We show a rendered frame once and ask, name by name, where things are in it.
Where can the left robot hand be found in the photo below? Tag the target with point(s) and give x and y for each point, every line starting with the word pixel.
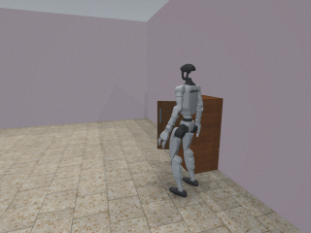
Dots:
pixel 163 136

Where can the left robot foot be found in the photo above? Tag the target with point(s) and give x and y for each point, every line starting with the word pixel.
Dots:
pixel 175 190

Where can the robot left upper arm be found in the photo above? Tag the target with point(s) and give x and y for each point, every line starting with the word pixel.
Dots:
pixel 179 91

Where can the robot right upper arm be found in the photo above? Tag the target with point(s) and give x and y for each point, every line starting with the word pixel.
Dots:
pixel 199 98

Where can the right robot forearm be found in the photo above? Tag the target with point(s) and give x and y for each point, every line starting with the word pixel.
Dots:
pixel 198 115

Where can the left robot shin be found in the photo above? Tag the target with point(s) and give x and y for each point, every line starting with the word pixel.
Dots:
pixel 177 171

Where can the right robot hand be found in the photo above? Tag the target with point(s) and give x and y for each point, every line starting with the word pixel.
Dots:
pixel 198 129

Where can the cupboard door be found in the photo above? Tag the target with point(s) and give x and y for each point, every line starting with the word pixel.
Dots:
pixel 166 108

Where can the left robot forearm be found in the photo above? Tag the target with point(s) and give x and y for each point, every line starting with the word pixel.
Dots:
pixel 172 120

